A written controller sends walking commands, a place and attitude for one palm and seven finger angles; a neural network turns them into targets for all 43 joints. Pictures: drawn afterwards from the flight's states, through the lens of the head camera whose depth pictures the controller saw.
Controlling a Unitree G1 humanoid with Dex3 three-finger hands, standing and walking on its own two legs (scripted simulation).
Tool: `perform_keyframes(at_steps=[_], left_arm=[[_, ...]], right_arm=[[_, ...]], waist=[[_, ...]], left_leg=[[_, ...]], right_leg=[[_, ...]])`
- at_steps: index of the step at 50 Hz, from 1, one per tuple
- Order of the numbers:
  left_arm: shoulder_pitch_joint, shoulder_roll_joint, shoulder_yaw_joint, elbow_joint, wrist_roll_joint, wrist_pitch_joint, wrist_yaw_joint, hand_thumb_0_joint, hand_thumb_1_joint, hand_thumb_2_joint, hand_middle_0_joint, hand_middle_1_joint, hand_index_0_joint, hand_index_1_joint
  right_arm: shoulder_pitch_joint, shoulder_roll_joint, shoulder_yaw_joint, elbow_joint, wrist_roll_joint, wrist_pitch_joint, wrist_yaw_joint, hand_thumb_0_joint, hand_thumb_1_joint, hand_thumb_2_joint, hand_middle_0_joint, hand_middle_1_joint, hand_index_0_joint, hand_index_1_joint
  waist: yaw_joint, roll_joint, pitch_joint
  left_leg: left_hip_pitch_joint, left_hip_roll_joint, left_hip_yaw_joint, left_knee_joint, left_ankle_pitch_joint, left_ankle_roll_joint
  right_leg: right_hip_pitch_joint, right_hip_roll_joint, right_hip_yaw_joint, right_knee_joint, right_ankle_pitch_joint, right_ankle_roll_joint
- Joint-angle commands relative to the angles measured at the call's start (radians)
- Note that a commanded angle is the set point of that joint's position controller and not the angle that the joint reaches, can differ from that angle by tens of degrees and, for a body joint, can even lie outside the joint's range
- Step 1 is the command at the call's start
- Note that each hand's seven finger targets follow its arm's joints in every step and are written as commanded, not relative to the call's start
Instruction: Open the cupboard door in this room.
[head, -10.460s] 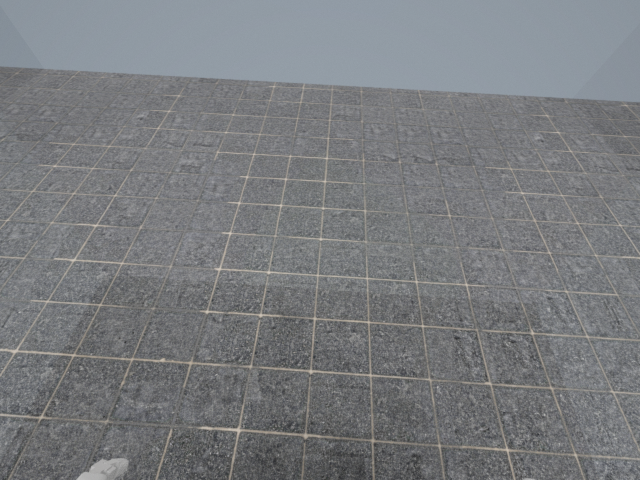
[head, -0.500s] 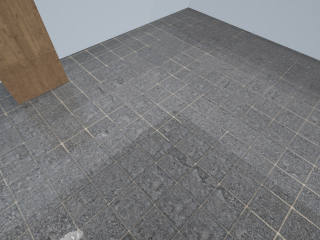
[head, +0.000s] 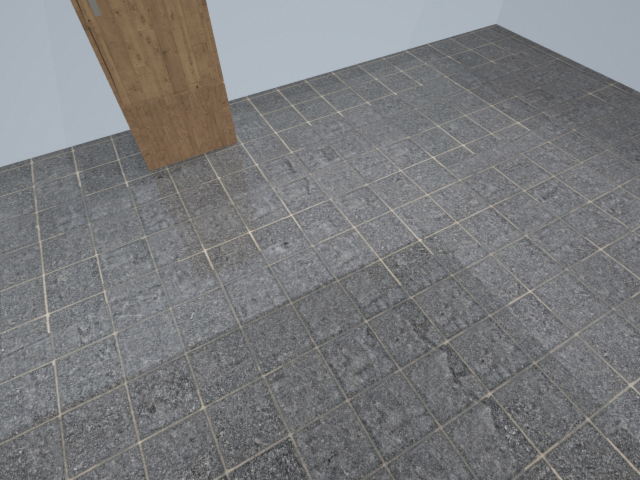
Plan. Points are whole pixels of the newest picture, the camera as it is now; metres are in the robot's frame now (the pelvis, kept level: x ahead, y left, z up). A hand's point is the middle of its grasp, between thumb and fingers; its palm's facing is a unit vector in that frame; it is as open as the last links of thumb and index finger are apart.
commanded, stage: stand and wait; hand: left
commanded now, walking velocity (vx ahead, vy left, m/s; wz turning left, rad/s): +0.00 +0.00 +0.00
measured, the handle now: out of the picture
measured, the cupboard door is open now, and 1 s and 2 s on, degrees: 0 0 0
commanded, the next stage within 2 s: turn or walk to find it in 0.36 s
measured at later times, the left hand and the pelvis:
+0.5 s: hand out of the picture -0.02 +0.19 -0.17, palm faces +0.07 -0.98 -0.20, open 7.4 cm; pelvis -0.02 +0.02 +0.00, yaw +1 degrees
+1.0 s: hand out of the picture +0.01 +0.20 -0.14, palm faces +0.29 -0.91 -0.31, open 7.4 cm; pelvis -0.05 -0.03 -0.01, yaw +16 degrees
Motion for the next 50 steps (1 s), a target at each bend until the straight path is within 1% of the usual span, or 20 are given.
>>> perform_keyframes(at_steps=[1, 2, 4, 5, 7, 14, 17, 18, 21, 31, 34, 36, 39, 44, 45, 46, 47, 48, 49, 50], left_arm=[[0.027, 0.191, 0.037, -0.009, -0.009, -0.012, 0.014, 0.0, 0.9, 0.9, -0.2, -0.3, -0.2, -0.3], [0.017, 0.168, 0.031, -0.006, -0.017, -0.008, 0.014, 0.0, 0.9, 0.9, -0.2, -0.3, -0.2, -0.3], [0.051, 0.075, 0.002, -0.013, -0.025, 0.001, 0.013, 0.0, 0.9, 0.9, -0.2, -0.3, -0.2, -0.3], [0.027, 0.08, 0.0, -0.004, -0.018, 0.008, 0.014, 0.0, 0.9, 0.9, -0.2, -0.3, -0.2, -0.3], [0.007, 0.083, -0.003, 0.029, -0.02, 0.022, 0.011, 0.0, 0.9, 0.9, -0.2, -0.3, -0.2, -0.3], [0.078, 0.054, -0.019, 0.1, -0.014, 0.008, 0.002, 0.0, 0.9, 0.9, -0.2, -0.3, -0.2, -0.3], [0.081, 0.102, -0.02, 0.114, -0.011, -0.013, 0.01, 0.0, 0.9, 0.9, -0.2, -0.3, -0.2, -0.3], [0.075, 0.108, -0.023, 0.112, -0.012, -0.013, 0.01, 0.0, 0.9, 0.9, -0.2, -0.3, -0.2, -0.3], [0.031, 0.127, -0.006, 0.099, -0.014, -0.012, 0.011, 0.0, 0.9, 0.9, -0.2, -0.3, -0.2, -0.3], [-0.046, 0.165, 0.046, -0.001, -0.014, 0.017, 0.01, 0.0, 0.9, 0.9, -0.2, -0.3, -0.2, -0.3], [-0.07, 0.125, 0.046, -0.033, -0.019, 0.021, 0.008, 0.0, 0.9, 0.9, -0.2, -0.3, -0.2, -0.3], [-0.096, 0.103, 0.039, -0.059, -0.019, 0.022, 0.009, 0.0, 0.9, 0.9, -0.2, -0.3, -0.2, -0.3], [-0.136, 0.097, 0.038, -0.09, -0.024, 0.019, 0.006, 0.0, 0.9, 0.9, -0.2, -0.3, -0.2, -0.3], [-0.06, 0.098, 0.031, -0.083, -0.039, 0.003, 0.005, 0.0, 0.9, 0.9, -0.2, -0.3, -0.2, -0.3], [-0.024, 0.124, 0.037, -0.074, -0.037, -0.003, 0.009, 0.0, 0.9, 0.9, -0.2, -0.3, -0.2, -0.3], [0.001, 0.193, 0.05, -0.068, -0.025, -0.008, 0.017, 0.0, 0.9, 0.9, -0.2, -0.3, -0.2, -0.3], [0.007, 0.268, 0.065, -0.078, -0.013, -0.009, 0.023, 0.0, 0.9, 0.9, -0.2, -0.3, -0.2, -0.3], [0.0, 0.259, 0.056, -0.093, -0.015, -0.006, 0.023, 0.0, 0.9, 0.9, -0.2, -0.3, -0.2, -0.3], [-0.064, 0.21, 0.055, -0.109, -0.017, -0.013, 0.027, 0.0, 0.9, 0.9, -0.2, -0.3, -0.2, -0.3], [-0.11, 0.186, 0.045, -0.118, -0.017, -0.011, 0.022, 0.0, 0.9, 0.9, -0.2, -0.3, -0.2, -0.3]], right_arm=[[0.046, -0.009, 0.016, -0.029, 0.006, -0.048, -0.01, 0.0, -0.9, -0.9, 0.2, 0.3, 0.2, 0.3], [0.08, -0.033, 0.014, -0.013, 0.008, -0.06, -0.009, 0.0, -0.9, -0.9, 0.2, 0.3, 0.2, 0.3], [0.07, -0.14, 0.0, -0.016, 0.0, -0.073, -0.021, 0.0, -0.9, -0.9, 0.2, 0.3, 0.2, 0.3], [0.048, -0.136, 0.003, -0.014, -0.005, -0.065, -0.023, 0.0, -0.9, -0.9, 0.2, 0.3, 0.2, 0.3], [-0.004, -0.09, 0.021, -0.003, -0.004, -0.073, -0.043, 0.0, -0.9, -0.9, 0.2, 0.3, 0.2, 0.3], [-0.019, -0.072, 0.016, 0.018, 0.002, -0.072, -0.041, 0.0, -0.9, -0.9, 0.2, 0.3, 0.2, 0.3], [0.001, -0.022, 0.024, 0.026, 0.015, -0.072, -0.032, 0.0, -0.9, -0.9, 0.2, 0.3, 0.2, 0.3], [0.004, -0.012, 0.026, 0.027, 0.013, -0.072, -0.029, 0.0, -0.9, -0.9, 0.2, 0.3, 0.2, 0.3], [0.019, -0.012, 0.024, 0.033, 0.005, -0.054, -0.027, 0.0, -0.9, -0.9, 0.2, 0.3, 0.2, 0.3], [0.059, -0.039, 0.01, -0.005, -0.007, -0.042, -0.012, 0.0, -0.9, -0.9, 0.2, 0.3, 0.2, 0.3], [0.081, -0.089, -0.002, -0.028, -0.014, -0.047, -0.012, 0.0, -0.9, -0.9, 0.2, 0.3, 0.2, 0.3], [0.106, -0.123, -0.014, -0.035, -0.013, -0.054, -0.022, 0.0, -0.9, -0.9, 0.2, 0.3, 0.2, 0.3], [0.125, -0.137, -0.023, -0.041, -0.017, -0.055, -0.03, 0.0, -0.9, -0.9, 0.2, 0.3, 0.2, 0.3], [0.099, -0.15, -0.034, -0.069, -0.013, -0.042, -0.026, 0.0, -0.9, -0.9, 0.2, 0.3, 0.2, 0.3], [0.091, -0.134, -0.036, -0.078, -0.006, -0.04, -0.021, 0.0, -0.9, -0.9, 0.2, 0.3, 0.2, 0.3], [0.086, -0.085, -0.031, -0.092, 0.003, -0.039, -0.012, 0.0, -0.9, -0.9, 0.2, 0.3, 0.2, 0.3], [0.054, -0.05, -0.026, -0.125, 0.0, -0.038, -0.009, 0.0, -0.9, -0.9, 0.2, 0.3, 0.2, 0.3], [0.021, -0.082, -0.039, -0.13, -0.011, -0.032, -0.008, 0.0, -0.9, -0.9, 0.2, 0.3, 0.2, 0.3], [0.041, -0.087, -0.041, -0.106, -0.017, -0.014, -0.007, 0.0, -0.9, -0.9, 0.2, 0.3, 0.2, 0.3], [0.044, -0.078, -0.044, -0.083, -0.016, -0.003, 0.0, 0.0, -0.9, -0.9, 0.2, 0.3, 0.2, 0.3]], waist=[[-0.022, -0.167, -0.104], [-0.041, -0.09, -0.121], [-0.029, 0.244, -0.124], [-0.036, 0.189, -0.092], [-0.027, 0.263, -0.03], [-0.009, 0.09, -0.023], [-0.025, -0.039, -0.031], [-0.028, -0.032, -0.024], [-0.035, -0.188, 0.031], [-0.024, -0.001, -0.001], [-0.033, 0.169, -0.008], [-0.048, 0.249, -0.037], [-0.056, 0.215, -0.093], [-0.023, 0.12, -0.187], [-0.008, 0.08, -0.192], [0.005, -0.082, -0.18], [0.021, -0.289, -0.122], [0.019, -0.201, -0.089], [-0.018, -0.219, -0.027], [-0.041, -0.156, 0.035]], left_leg=[[0.138, -0.03, 0.076, -0.362, 0.185, 0.017], [0.234, 0.007, 0.043, -0.462, 0.306, 0.027], [0.335, 0.288, -0.228, -0.469, 0.732, 0.157], [0.246, 0.302, -0.184, -0.483, 0.67, 0.205], [0.185, 0.248, -0.149, -0.507, 0.727, 0.204], [0.183, 0.158, -0.065, -0.439, 0.589, 0.163], [0.131, 0.063, -0.022, -0.39, 0.367, 0.086], [0.141, 0.051, -0.013, -0.41, 0.297, 0.08], [0.138, 0.021, 0.009, -0.367, 0.221, 0.062], [-0.021, 0.038, -0.072, -0.301, 0.216, 0.084], [-0.083, 0.128, -0.289, -0.469, 0.235, 0.139], [0.011, 0.201, -0.431, -0.519, 0.391, 0.225], [0.124, 0.208, -0.448, -0.454, 0.589, 0.272], [0.148, 0.099, -0.378, -0.348, 0.68, 0.194], [0.045, 0.06, -0.342, -0.315, 0.557, 0.145], [-0.16, -0.018, -0.237, -0.216, 0.297, 0.08], [-0.319, -0.122, -0.071, -0.019, -0.076, 0.026], [-0.288, -0.079, -0.089, 0.167, -0.151, 0.031], [-0.272, -0.045, -0.128, 0.27, -0.102, 0.032], [-0.26, -0.042, -0.109, 0.35, -0.041, 0.027]], right_leg=[[0.08, -0.175, 0.182, -0.061, 0.432, -0.07], [0.03, -0.135, 0.146, 0.01, 0.354, -0.029], [-0.179, -0.01, 0.075, 0.17, -0.167, 0.06], [-0.141, -0.002, 0.106, 0.251, -0.273, 0.057], [-0.139, -0.014, 0.151, 0.321, -0.232, 0.066], [-0.008, 0.007, 0.112, 0.002, 0.004, 0.078], [0.068, -0.062, 0.217, -0.129, 0.274, 0.041], [0.044, -0.081, 0.215, -0.126, 0.259, 0.033], [-0.055, -0.107, 0.24, -0.171, 0.082, 0.0], [-0.05, -0.136, 0.156, -0.087, -0.103, -0.009], [-0.036, -0.009, 0.062, 0.127, -0.082, 0.048], [-0.131, 0.045, 0.097, 0.322, -0.191, 0.055], [-0.215, 0.051, 0.168, 0.399, -0.266, 0.054], [-0.002, 0.095, 0.137, -0.031, -0.044, 0.07], [0.144, 0.059, 0.147, -0.16, 0.08, 0.067], [0.31, -0.105, 0.275, -0.203, 0.104, 0.026], [0.305, -0.338, 0.491, -0.22, 0.233, -0.08], [0.151, -0.396, 0.476, -0.214, 0.299, -0.14], [0.045, -0.346, 0.439, -0.247, 0.216, -0.132], [-0.018, -0.286, 0.372, -0.256, 0.17, -0.11]])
